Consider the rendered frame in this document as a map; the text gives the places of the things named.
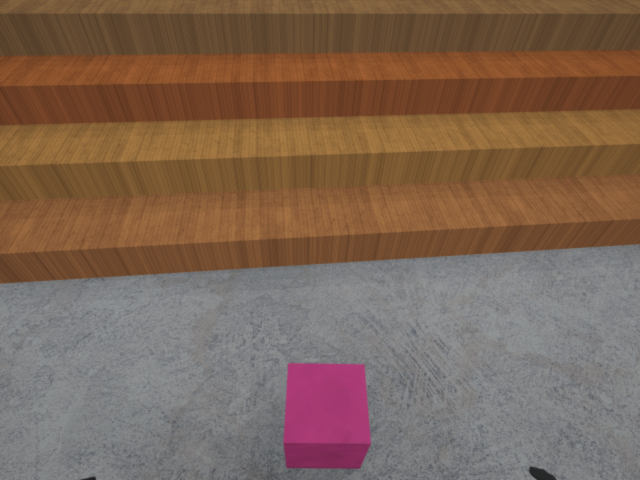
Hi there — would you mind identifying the carton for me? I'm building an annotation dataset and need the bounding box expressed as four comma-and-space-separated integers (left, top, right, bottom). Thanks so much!
283, 363, 371, 469

